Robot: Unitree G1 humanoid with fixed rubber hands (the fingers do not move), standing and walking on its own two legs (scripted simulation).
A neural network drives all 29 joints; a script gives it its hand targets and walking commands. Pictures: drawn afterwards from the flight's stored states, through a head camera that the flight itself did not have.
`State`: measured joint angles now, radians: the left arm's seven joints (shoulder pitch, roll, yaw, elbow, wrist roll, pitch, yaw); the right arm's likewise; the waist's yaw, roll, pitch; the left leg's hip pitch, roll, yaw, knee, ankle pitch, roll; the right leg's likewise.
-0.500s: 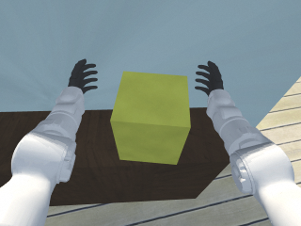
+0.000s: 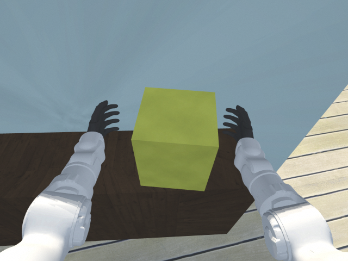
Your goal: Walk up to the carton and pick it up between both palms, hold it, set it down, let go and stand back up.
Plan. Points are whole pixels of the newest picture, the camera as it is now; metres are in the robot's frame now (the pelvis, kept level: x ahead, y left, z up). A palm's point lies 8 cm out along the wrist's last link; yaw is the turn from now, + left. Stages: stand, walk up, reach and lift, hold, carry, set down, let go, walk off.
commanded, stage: set down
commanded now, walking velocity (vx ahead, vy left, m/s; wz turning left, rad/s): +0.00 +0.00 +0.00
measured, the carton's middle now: (176, 141) +0.49 +0.00 -0.06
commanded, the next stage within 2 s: none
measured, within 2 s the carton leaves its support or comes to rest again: neither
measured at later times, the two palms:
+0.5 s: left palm (93, 170) +0.35 +0.21 +0.01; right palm (239, 172) +0.34 -0.15 +0.00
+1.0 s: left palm (89, 198) +0.29 +0.21 -0.02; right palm (241, 198) +0.29 -0.15 -0.03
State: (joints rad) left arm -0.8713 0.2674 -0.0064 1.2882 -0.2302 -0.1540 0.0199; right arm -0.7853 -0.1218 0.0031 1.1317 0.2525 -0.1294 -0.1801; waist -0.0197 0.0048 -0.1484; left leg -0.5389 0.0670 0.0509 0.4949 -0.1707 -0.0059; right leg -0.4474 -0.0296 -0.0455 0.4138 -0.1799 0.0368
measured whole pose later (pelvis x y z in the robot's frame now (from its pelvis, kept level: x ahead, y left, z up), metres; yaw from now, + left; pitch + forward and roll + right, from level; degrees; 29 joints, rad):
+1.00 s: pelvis +0.00 +0.00 +0.00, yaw +1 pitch +4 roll -1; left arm -0.27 0.20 0.01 0.95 -0.15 -0.38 -0.05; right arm -0.26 -0.03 0.05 0.99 0.18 -0.50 -0.16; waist 0.00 0.01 -0.02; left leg -0.38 0.06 0.04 0.53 -0.22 -0.01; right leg -0.29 -0.04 -0.05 0.46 -0.24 0.03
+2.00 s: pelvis +0.04 -0.02 +0.01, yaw +0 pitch -4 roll +0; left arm 0.18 0.22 0.04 0.55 -0.03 -0.05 -0.06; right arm 0.13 -0.12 0.04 0.80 0.03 -0.39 -0.07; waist 0.00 -0.01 0.10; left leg -0.09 0.06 0.06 0.39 -0.23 -0.04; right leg -0.03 -0.03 -0.04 0.37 -0.27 0.02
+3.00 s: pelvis +0.03 -0.02 +0.00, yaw +0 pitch -3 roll -1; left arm 0.29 0.33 0.06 0.65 0.02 0.02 -0.01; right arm 0.26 -0.34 -0.06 0.77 -0.03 -0.02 0.01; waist 0.01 0.01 0.01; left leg -0.18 0.07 0.05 0.48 -0.25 -0.03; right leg -0.11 -0.03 -0.04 0.44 -0.28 0.02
